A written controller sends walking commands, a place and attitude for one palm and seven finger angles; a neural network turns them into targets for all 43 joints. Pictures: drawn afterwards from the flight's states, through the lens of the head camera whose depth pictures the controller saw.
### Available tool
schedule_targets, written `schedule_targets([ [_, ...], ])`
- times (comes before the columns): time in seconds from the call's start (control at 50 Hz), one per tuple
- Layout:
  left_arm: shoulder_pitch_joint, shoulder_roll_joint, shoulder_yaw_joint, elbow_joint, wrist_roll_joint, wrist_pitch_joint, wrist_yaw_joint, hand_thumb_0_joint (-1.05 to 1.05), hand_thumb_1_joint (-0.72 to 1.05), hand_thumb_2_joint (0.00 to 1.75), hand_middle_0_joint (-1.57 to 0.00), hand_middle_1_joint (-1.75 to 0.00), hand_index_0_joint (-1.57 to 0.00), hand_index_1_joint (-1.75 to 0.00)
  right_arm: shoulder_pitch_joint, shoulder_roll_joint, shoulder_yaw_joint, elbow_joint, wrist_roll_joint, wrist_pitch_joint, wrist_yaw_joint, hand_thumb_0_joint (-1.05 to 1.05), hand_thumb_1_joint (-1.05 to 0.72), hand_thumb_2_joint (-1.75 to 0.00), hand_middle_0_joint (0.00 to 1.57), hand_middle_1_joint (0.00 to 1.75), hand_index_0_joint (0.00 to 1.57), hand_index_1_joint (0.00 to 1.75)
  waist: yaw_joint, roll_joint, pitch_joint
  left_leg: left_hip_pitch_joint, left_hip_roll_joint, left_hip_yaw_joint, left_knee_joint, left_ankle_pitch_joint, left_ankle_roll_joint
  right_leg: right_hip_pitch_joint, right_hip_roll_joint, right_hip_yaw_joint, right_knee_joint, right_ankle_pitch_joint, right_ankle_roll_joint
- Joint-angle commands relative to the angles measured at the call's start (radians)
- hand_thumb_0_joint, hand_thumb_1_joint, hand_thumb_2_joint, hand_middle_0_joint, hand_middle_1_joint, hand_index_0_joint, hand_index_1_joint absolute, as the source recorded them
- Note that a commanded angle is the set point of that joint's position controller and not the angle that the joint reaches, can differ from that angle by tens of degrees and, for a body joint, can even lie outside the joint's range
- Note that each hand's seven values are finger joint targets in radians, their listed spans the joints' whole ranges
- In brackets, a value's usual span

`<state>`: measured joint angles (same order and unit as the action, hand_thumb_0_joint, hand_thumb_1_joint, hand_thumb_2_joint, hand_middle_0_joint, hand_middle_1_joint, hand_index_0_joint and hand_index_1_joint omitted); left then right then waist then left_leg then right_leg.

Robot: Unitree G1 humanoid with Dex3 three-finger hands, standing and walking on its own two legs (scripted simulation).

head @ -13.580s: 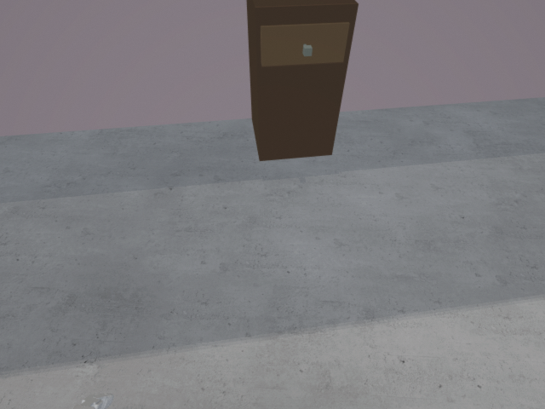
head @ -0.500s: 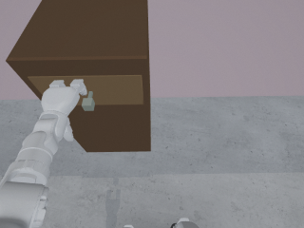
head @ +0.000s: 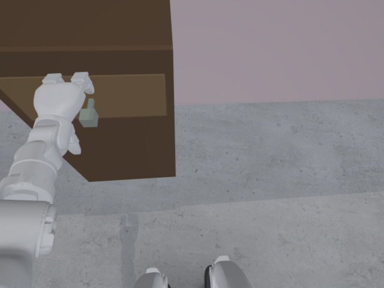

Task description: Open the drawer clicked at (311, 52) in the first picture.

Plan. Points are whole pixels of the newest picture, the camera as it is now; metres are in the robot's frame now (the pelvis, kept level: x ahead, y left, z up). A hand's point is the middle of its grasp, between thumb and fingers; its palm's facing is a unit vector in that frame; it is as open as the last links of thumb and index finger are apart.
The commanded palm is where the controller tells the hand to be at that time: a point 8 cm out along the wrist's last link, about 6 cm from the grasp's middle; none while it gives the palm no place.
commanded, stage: move the hooked fingers above the handle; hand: left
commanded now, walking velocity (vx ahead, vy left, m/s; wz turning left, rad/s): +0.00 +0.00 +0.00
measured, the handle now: (89, 111) +0.55 +0.23 -0.06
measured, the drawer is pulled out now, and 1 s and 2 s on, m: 0.00 0.00 0.00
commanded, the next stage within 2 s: lower the fingers behind the handle in 1.48 s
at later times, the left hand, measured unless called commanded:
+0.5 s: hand (68, 112) +0.50 +0.25 +0.00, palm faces -0.08 -0.02 -1.00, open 13.9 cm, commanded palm +0.49 +0.25 +0.05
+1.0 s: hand (67, 114) +0.50 +0.26 -0.01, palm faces -0.12 +0.01 -0.99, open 13.7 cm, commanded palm +0.50 +0.25 +0.05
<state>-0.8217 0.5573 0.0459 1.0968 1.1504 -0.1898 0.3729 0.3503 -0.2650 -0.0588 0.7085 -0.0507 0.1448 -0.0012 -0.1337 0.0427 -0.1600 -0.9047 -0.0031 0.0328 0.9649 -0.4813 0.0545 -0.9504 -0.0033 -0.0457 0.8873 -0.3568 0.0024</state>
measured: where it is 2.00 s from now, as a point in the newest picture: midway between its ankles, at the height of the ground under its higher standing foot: outside the picture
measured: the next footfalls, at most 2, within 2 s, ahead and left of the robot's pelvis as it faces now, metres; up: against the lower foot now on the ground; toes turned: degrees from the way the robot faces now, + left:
none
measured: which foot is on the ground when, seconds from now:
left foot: down 0.00-1.00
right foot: down 0.00-1.00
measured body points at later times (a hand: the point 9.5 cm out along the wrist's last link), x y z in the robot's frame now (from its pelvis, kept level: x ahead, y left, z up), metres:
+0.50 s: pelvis +0.00 -0.01 +0.00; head +0.14 -0.01 +0.42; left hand +0.50 +0.25 +0.06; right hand -0.01 -0.29 -0.13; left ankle -0.03 +0.08 -0.68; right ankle +0.03 -0.13 -0.68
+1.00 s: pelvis -0.01 +0.00 -0.01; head +0.14 +0.00 +0.42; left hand +0.50 +0.25 +0.05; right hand -0.01 -0.28 -0.13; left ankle -0.03 +0.08 -0.68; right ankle +0.02 -0.13 -0.68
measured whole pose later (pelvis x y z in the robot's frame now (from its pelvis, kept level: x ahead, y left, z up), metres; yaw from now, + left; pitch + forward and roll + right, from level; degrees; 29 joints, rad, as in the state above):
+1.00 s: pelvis -0.01 +0.00 -0.01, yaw -1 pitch +26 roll -3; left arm -0.90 0.63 0.05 1.19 1.13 -0.10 0.33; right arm 0.33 -0.28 -0.02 0.67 -0.04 0.16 -0.01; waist -0.16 0.06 -0.14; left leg -0.97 0.01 0.03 1.00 -0.49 0.05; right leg -1.02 0.01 -0.04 0.91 -0.35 0.00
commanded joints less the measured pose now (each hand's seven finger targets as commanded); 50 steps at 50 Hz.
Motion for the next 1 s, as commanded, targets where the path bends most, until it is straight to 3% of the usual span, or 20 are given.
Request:
schedule_targets([
  [0.0, -0.439, 0.307, 0.075, -0.086, -0.019, 0.067, 0.062, 0.0, -0.5, 0.3, -0.3, -1.2, -0.3, -1.2, 0.168, -0.192, -0.048, -0.034, -0.007, -0.008, -0.005, 0.0, -0.9, -0.9, 0.2, 0.3, 0.2, 0.3, -0.014, 0.092, -0.436, 0.29, -0.002, -0.087, -0.066, 0.568, -0.038, 0.167, 0.058, -0.004, -0.028, 0.278, -0.048],
  [0.08, -0.47, 0.324, 0.042, -0.062, -0.012, 0.111, 0.011, 0.0, -0.5, 0.3, -0.3, -1.2, -0.3, -1.2, 0.189, -0.2, -0.04, -0.049, 0.003, -0.001, -0.012, 0.0, -0.9, -0.9, 0.2, 0.3, 0.2, 0.3, -0.027, 0.08, -0.483, 0.277, -0.004, -0.077, -0.065, 0.533, -0.025, 0.209, 0.058, 0.003, -0.034, 0.298, -0.041],
  [0.1, -0.492, 0.299, 0.023, -0.082, -0.021, 0.103, -0.006, 0.0, -0.5, 0.3, -0.3, -1.2, -0.3, -1.2, 0.192, -0.197, -0.043, -0.052, 0.003, -0.003, -0.015, 0.0, -0.9, -0.9, 0.2, 0.3, 0.2, 0.3, -0.039, 0.09, -0.5, 0.299, -0.001, -0.08, -0.061, 0.555, -0.024, 0.207, 0.058, 0.005, -0.037, 0.311, -0.04],
  [0.16, -0.518, 0.321, 0.037, -0.195, -0.045, 0.045, -0.056, 0.0, -0.5, 0.3, -0.3, -1.2, -0.3, -1.2, 0.209, -0.192, -0.048, -0.054, 0.003, -0.01, -0.029, 0.0, -0.9, -0.9, 0.2, 0.3, 0.2, 0.3, -0.033, 0.119, -0.599, 0.372, 0.007, -0.089, -0.051, 0.609, -0.022, 0.236, 0.058, 0.015, -0.04, 0.339, -0.036],
  [0.2, -0.492, 0.333, 0.064, -0.238, -0.06, 0.001, -0.071, 0.0, -0.5, 0.3, -0.3, -1.2, -0.3, -1.2, 0.213, -0.187, -0.05, -0.05, -0.001, -0.013, -0.034, 0.0, -0.9, -0.9, 0.2, 0.3, 0.2, 0.3, -0.022, 0.115, -0.616, 0.392, 0.012, -0.093, -0.049, 0.655, -0.022, 0.251, 0.058, 0.016, -0.04, 0.355, -0.037],
  [0.22, -0.464, 0.307, 0.048, -0.224, -0.064, -0.01, -0.073, 0.0, -0.5, 0.3, -0.3, -1.2, -0.3, -1.2, 0.212, -0.183, -0.05, -0.045, 0.002, -0.014, -0.036, 0.0, -0.9, -0.9, 0.2, 0.3, 0.2, 0.3, -0.029, 0.101, -0.584, 0.373, 0.01, -0.086, -0.047, 0.623, -0.016, 0.245, 0.059, 0.02, -0.05, 0.348, -0.035],
  [0.24, -0.42, 0.346, 0.084, -0.201, -0.061, -0.017, -0.07, 0.0, -0.5, 0.3, -0.3, -1.2, -0.3, -1.2, 0.208, -0.187, -0.044, -0.038, 0.002, -0.01, -0.038, 0.0, -0.9, -0.9, 0.2, 0.3, 0.2, 0.3, -0.012, 0.077, -0.524, 0.323, 0.007, -0.08, -0.055, 0.581, -0.014, 0.248, 0.057, 0.018, -0.051, 0.331, -0.038],
  [0.26, -0.424, 0.326, 0.066, -0.189, -0.055, -0.02, -0.061, 0.0, -0.5, 0.3, -0.3, -1.2, -0.3, -1.2, 0.202, -0.184, -0.041, -0.036, 0.001, -0.009, -0.038, 0.0, -0.9, -0.9, 0.2, 0.3, 0.2, 0.3, -0.022, 0.078, -0.476, 0.294, 0.006, -0.078, -0.062, 0.542, -0.013, 0.228, 0.057, 0.015, -0.052, 0.308, -0.039],
  [0.36, -0.366, 0.379, 0.117, -0.151, -0.041, 0.002, 0.004, 0.0, -0.5, 0.3, -0.3, -1.2, -0.3, -1.2, 0.186, -0.185, -0.031, -0.042, -0.003, 0.001, -0.023, 0.0, -0.9, -0.9, 0.2, 0.3, 0.2, 0.3, 0.013, 0.08, -0.431, 0.219, -0.006, -0.056, -0.068, 0.525, -0.011, 0.259, 0.057, 0.016, -0.039, 0.327, -0.045],
  [0.4, -0.343, 0.392, 0.13, -0.14, -0.039, 0.021, 0.017, 0.0, -0.5, 0.3, -0.3, -1.2, -0.3, -1.2, 0.179, -0.189, -0.031, -0.046, -0.003, 0.007, -0.016, 0.0, -0.9, -0.9, 0.2, 0.3, 0.2, 0.3, 0.025, 0.086, -0.44, 0.215, -0.009, -0.048, -0.068, 0.541, -0.012, 0.277, 0.056, 0.016, -0.037, 0.351, -0.046],
  [0.48, -0.349, 0.36, 0.078, -0.119, -0.039, 0.051, 0.0, 0.0, -0.5, 0.3, -0.3, -1.2, -0.3, -1.2, 0.18, -0.19, -0.033, -0.059, 0.009, 0.009, -0.018, 0.0, -0.9, -0.9, 0.2, 0.3, 0.2, 0.3, 0.0, 0.04, -0.447, 0.193, -0.014, -0.035, -0.078, 0.483, -0.004, 0.324, 0.055, 0.027, -0.059, 0.362, -0.037],
  [0.56, -0.449, 0.326, 0.044, -0.214, -0.051, -0.006, -0.037, 0.0, -0.5, 0.3, -0.3, -1.2, -0.3, -1.2, 0.193, -0.186, -0.047, -0.053, 0.011, -0.005, -0.035, 0.0, -0.9, -0.9, 0.2, 0.3, 0.2, 0.3, -0.03, 0.068, -0.51, 0.275, -0.008, -0.057, -0.069, 0.485, -0.004, 0.286, 0.052, 0.03, -0.063, 0.332, -0.034],
  [0.62, -0.511, 0.294, 0.023, -0.252, -0.057, -0.056, -0.042, 0.0, -0.5, 0.3, -0.3, -1.2, -0.3, -1.2, 0.2, -0.179, -0.055, -0.036, 0.006, -0.02, -0.045, 0.0, -0.9, -0.9, 0.2, 0.3, 0.2, 0.3, -0.06, 0.093, -0.514, 0.324, -0.001, -0.076, -0.05, 0.497, -0.007, 0.213, 0.053, 0.026, -0.058, 0.299, -0.035],
  [0.7, -0.51, 0.315, 0.056, -0.215, -0.05, -0.057, -0.002, 0.0, -0.5, 0.3, -0.3, -1.2, -0.3, -1.2, 0.191, -0.178, -0.047, -0.02, -0.002, -0.025, -0.038, 0.0, -0.9, -0.9, 0.2, 0.3, 0.2, 0.3, -0.044, 0.144, -0.474, 0.31, -0.003, -0.081, -0.036, 0.526, -0.017, 0.149, 0.055, 0.014, -0.038, 0.276, -0.043],
  [0.76, -0.481, 0.362, 0.078, -0.093, -0.041, 0.008, 0.03, 0.0, -0.5, 0.3, -0.3, -1.2, -0.3, -1.2, 0.18, -0.189, -0.028, -0.028, -0.001, -0.016, -0.028, 0.0, -0.9, -0.9, 0.2, 0.3, 0.2, 0.3, -0.04, 0.104, -0.391, 0.207, -0.011, -0.069, -0.04, 0.458, -0.014, 0.151, 0.055, 0.007, -0.031, 0.245, -0.043],
  [0.82, -0.44, 0.425, 0.108, -0.06, -0.021, 0.073, 0.037, 0.0, -0.5, 0.3, -0.3, -1.2, -0.3, -1.2, 0.174, -0.2, -0.019, -0.053, 0.0, -0.001, -0.02, 0.0, -0.9, -0.9, 0.2, 0.3, 0.2, 0.3, -0.007, 0.115, -0.468, 0.202, -0.019, -0.058, -0.04, 0.502, -0.015, 0.219, 0.057, 0.009, -0.014, 0.311, -0.043],
  [0.86, -0.451, 0.387, 0.073, -0.089, -0.014, 0.091, 0.02, 0.0, -0.5, 0.3, -0.3, -1.2, -0.3, -1.2, 0.183, -0.196, -0.023, -0.063, 0.003, 0.001, -0.016, 0.0, -0.9, -0.9, 0.2, 0.3, 0.2, 0.3, -0.007, 0.135, -0.513, 0.255, -0.011, -0.061, -0.045, 0.564, -0.021, 0.238, 0.058, 0.004, -0.018, 0.347, -0.042],
  [0.9, -0.426, 0.404, 0.088, -0.059, -0.026, 0.107, 0.007, 0.0, -0.5, 0.3, -0.3, -1.2, -0.3, -1.2, 0.187, -0.205, -0.023, -0.061, 0.007, 0.014, -0.017, 0.0, -0.9, -0.9, 0.2, 0.3, 0.2, 0.3, -0.016, 0.059, -0.502, 0.241, -0.01, -0.059, -0.05, 0.548, -0.014, 0.266, 0.059, 0.007, -0.033, 0.355, -0.036],
  [0.94, -0.437, 0.395, 0.068, -0.063, -0.04, 0.113, -0.016, 0.0, -0.5, 0.3, -0.3, -1.2, -0.3, -1.2, 0.186, -0.204, -0.018, -0.069, 0.013, 0.017, -0.024, 0.0, -0.9, -0.9, 0.2, 0.3, 0.2, 0.3, -0.021, 0.036, -0.471, 0.2, -0.014, -0.052, -0.066, 0.47, -0.006, 0.288, 0.056, 0.014, -0.048, 0.323, -0.031],
  [0.98, -0.484, 0.366, 0.036, -0.094, -0.056, 0.081, -0.05, 0.0, -0.5, 0.3, -0.3, -1.2, -0.3, -1.2, 0.186, -0.201, -0.02, -0.069, 0.019, 0.004, -0.036, 0.0, -0.9, -0.9, 0.2, 0.3, 0.2, 0.3, -0.047, 0.023, -0.44, 0.187, -0.013, -0.051, -0.077, 0.391, 0.003, 0.28, 0.053, 0.021, -0.071, 0.272, -0.028],
])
